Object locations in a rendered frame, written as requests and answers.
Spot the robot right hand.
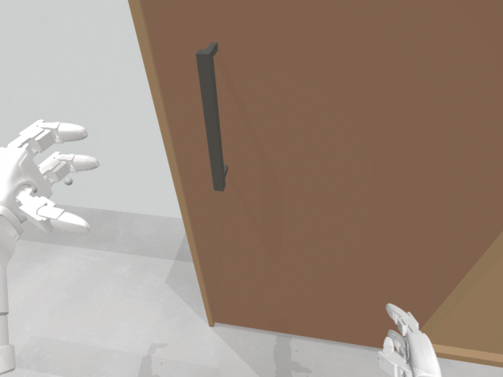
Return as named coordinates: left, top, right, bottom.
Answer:
left=378, top=303, right=442, bottom=377

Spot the handle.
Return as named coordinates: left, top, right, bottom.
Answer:
left=196, top=42, right=228, bottom=192

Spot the robot left hand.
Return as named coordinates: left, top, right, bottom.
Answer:
left=0, top=120, right=100, bottom=234

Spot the wardrobe door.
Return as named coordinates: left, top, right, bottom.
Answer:
left=141, top=0, right=503, bottom=351
left=420, top=232, right=503, bottom=354

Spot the robot left forearm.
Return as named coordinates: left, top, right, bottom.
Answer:
left=0, top=205, right=24, bottom=375

